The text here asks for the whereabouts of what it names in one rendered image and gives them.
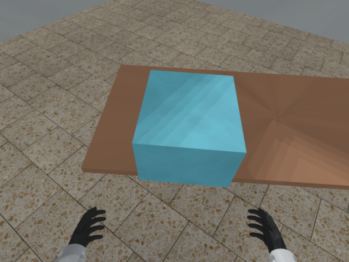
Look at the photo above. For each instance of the right robot forearm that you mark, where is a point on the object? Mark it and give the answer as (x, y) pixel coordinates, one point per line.
(282, 255)

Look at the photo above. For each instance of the left robot forearm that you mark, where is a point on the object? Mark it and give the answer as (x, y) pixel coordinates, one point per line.
(72, 253)

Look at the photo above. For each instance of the left robot hand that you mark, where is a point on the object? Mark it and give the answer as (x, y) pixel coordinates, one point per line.
(83, 229)

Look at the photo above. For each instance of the carton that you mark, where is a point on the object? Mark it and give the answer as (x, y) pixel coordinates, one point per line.
(189, 129)

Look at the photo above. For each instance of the right robot hand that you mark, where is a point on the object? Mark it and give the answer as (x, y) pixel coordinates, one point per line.
(272, 236)

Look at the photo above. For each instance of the table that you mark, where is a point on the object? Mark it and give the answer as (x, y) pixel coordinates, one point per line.
(296, 128)

